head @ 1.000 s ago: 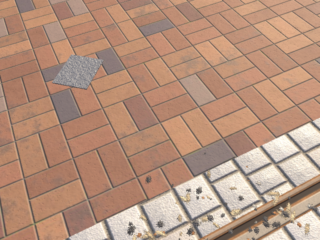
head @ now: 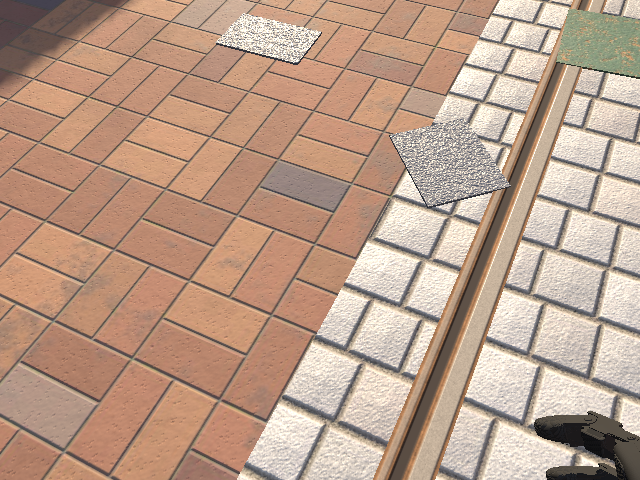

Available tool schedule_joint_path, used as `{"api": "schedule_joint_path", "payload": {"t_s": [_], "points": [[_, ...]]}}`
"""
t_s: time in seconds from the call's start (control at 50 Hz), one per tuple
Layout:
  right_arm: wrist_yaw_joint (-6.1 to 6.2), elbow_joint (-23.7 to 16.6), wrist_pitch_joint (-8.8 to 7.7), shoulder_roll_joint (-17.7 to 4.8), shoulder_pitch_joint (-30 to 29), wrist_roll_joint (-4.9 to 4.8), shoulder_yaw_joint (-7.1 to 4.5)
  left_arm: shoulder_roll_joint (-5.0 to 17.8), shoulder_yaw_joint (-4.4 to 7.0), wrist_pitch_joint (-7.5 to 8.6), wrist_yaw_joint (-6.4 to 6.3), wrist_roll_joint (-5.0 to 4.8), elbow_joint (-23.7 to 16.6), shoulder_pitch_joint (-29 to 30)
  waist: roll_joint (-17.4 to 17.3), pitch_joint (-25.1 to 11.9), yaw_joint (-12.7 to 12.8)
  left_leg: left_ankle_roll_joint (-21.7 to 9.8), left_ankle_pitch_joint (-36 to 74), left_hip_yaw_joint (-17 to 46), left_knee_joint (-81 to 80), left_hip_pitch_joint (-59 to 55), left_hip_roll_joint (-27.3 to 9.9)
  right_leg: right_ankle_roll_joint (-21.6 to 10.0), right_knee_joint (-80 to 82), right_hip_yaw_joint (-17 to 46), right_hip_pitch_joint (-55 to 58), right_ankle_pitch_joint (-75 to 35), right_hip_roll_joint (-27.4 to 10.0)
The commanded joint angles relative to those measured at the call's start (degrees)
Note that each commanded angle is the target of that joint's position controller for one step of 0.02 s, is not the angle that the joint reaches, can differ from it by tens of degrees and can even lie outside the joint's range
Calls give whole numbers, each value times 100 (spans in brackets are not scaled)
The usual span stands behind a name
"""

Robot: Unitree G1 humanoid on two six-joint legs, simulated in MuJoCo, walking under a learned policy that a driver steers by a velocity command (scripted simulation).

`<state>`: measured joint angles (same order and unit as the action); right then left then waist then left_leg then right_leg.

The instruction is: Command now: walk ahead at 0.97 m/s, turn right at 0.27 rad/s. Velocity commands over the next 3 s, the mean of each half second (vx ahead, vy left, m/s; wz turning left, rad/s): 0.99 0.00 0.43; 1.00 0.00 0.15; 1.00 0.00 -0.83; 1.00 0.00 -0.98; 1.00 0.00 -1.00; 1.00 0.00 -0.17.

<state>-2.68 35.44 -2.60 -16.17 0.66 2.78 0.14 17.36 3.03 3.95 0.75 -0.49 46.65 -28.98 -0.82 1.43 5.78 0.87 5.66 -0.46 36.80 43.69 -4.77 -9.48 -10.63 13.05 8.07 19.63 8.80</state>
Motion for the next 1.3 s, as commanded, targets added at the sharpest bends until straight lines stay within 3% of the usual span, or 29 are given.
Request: {"api": "schedule_joint_path", "payload": {"t_s": [0.02,0.06,0.1,0.12,0.14,0.16,0.2,0.28,0.34,0.44,0.5,0.52,0.54,0.56,0.6,0.68,0.74,0.82,0.86,0.9,0.92,0.94,0.96,1.0,1.08,1.14,1.2,1.24,1.3], "points": [[11,-365,-124,-414,-558,-70,-91,965,188,197,-74,1,-72,72,330,207,-119,-419,358,-566,-684,-1592,501,-75,323,93,-710,-5051,-1328],[115,-87,-110,-788,420,-146,-251,1278,251,173,-144,197,30,121,723,-452,-673,-629,-649,-615,-545,-2462,921,153,-890,-134,35,-7470,-1560],[321,639,-51,-1220,2926,-227,-470,1262,272,38,-202,438,27,678,663,-1359,-1994,-922,-1558,-512,-480,-4647,778,229,-3895,-632,-642,-7703,-1460],[400,815,-28,-1635,3704,-119,-618,682,120,72,-194,364,-161,690,-505,-1803,-2045,-1440,-3364,1284,-257,-6046,-284,412,-6646,-936,-2368,-4358,-798],[284,878,-17,-1808,3184,-107,-673,267,-11,204,-14,127,-355,12,-2393,-2033,-1103,-2358,-3836,5352,-1823,-6910,-1365,731,-7855,-752,-4548,543,250],[184,724,-32,-1202,2409,-146,-617,597,-67,247,-66,290,-340,617,-856,-1253,-1123,-2325,-3986,5280,-2127,-6278,-1187,523,-7781,-475,-5111,-85,-352],[143,890,-79,-709,2279,-186,-515,672,-126,316,-5,389,-586,1583,423,-456,-955,-2016,-3241,3860,-2252,-4723,-779,539,-6898,-488,-4788,-507,-856],[212,1237,-232,-741,2452,-236,-456,342,-322,66,63,577,-1035,1992,14,354,-401,-1956,-2349,2869,-2644,-3093,-149,927,-5528,-704,-4659,-22,-1245],[219,1111,-281,-886,2291,-238,-546,239,-477,91,186,401,-1519,3123,-21,735,-572,-1743,-1926,2313,-3217,-1872,198,1171,-3537,-1138,-3811,-1259,-1279],[154,1219,-281,-1128,2716,-373,-678,333,-422,103,128,268,-1600,3445,-124,239,-946,-1203,284,2178,-2715,-2795,159,1087,-2125,-1310,-2564,-2525,-945],[192,1268,-238,-1426,2702,-299,-748,787,-154,179,-73,285,-1192,1931,-65,-896,-171,-843,1963,1937,-73,-3159,410,902,-1860,-1301,-682,-1304,-766],[176,1165,-297,-1204,2522,-294,-699,1178,24,210,-205,371,-1030,806,96,-1518,366,-774,935,1716,1520,-2311,653,737,-1957,-550,635,-91,-1607],[230,923,-330,-190,2685,-439,-463,1570,166,185,-282,593,-921,121,1396,-2312,300,-711,-3215,1084,3403,-793,1120,387,-1454,1880,2004,1829,-3463],[252,661,-251,-412,2747,-468,-408,1699,248,104,-235,452,-854,375,2074,-2573,0,-752,-3199,721,4343,-78,903,27,-595,3777,1756,2448,-3835],[198,732,-102,-669,1774,-246,-460,628,60,93,-179,382,-866,1173,602,-834,-46,-732,-2227,517,4052,237,284,216,-557,1684,211,1259,-3110],[-46,446,61,-50,1293,-33,-309,88,-94,290,-66,301,-179,705,761,-172,-481,-647,-2323,698,3408,-74,126,230,-319,138,-950,-1252,-2429],[-144,-73,41,-172,379,55,-220,301,-43,369,-48,160,43,705,654,306,-668,-563,-1936,629,2181,318,166,69,201,-410,-1198,-1685,-2286],[-276,-183,-44,-317,-52,-28,-90,865,88,335,23,75,165,747,447,498,-828,-518,-668,-342,296,-2343,408,-19,1065,-878,-2567,-2797,-2083],[-115,18,-41,-663,483,-8,-215,1227,154,331,48,76,268,598,307,22,-1154,-591,-1181,-374,124,-3240,680,72,-43,-1129,-1969,-5206,-2084],[119,586,-76,-1075,2336,112,-419,1331,158,268,0,88,322,547,297,-998,-2101,-632,-1645,-41,-159,-5663,483,256,-2965,-1258,-2783,-4878,-1657],[257,686,-118,-1634,3031,241,-544,551,-3,247,4,188,198,370,-774,-1691,-2029,-636,-3643,1636,-443,-6643,-1061,290,-5322,-1250,-3767,-849,-1081],[289,508,-125,-1915,2861,247,-582,186,-62,210,-31,-95,-67,-159,-1612,-2451,-1517,-857,-4778,4437,-1779,-6735,-2318,261,-6921,-745,-4645,778,-630],[299,518,-105,-1478,2313,109,-540,641,50,133,-65,-43,-66,369,-817,-1537,-1383,-891,-4753,4135,-2140,-6013,-2008,234,-7105,-710,-5170,98,-977],[272,589,-198,-786,1652,45,-391,442,15,40,14,50,8,748,-328,-270,-969,-903,-2897,2370,-2185,-4672,-1497,332,-6585,-866,-5102,-524,-1398],[226,947,-411,-347,1734,-176,-297,20,1,-309,183,174,-102,1084,-413,309,-501,-716,-1284,636,-2693,-3859,-1177,477,-6216,-977,-5075,-624,-1698],[219,1121,-513,-175,1710,-185,-262,-154,-82,-323,313,182,-549,1938,-464,602,-385,-574,104,-617,-2928,-3703,-839,445,-5501,-1305,-5291,-1512,-1690],[311,1175,-535,-418,1561,-171,-309,-90,-157,-285,463,147,-806,2537,-142,719,-296,-435,866,-1530,-3252,-3583,-546,214,-3746,-1921,-4430,-2411,-1386],[374,1234,-517,-761,1863,-194,-368,32,-138,-267,491,154,-805,2560,-105,478,-244,-369,3264,-1655,-2793,-4040,-657,34,-3284,-2385,-3669,-2583,-907],[483,1029,-229,-1372,1522,-122,-542,622,90,-297,351,126,-292,604,-533,-706,849,-355,5600,-1502,-24,-4412,-948,-277,-3322,-2330,-1673,-1597,-356]]}}
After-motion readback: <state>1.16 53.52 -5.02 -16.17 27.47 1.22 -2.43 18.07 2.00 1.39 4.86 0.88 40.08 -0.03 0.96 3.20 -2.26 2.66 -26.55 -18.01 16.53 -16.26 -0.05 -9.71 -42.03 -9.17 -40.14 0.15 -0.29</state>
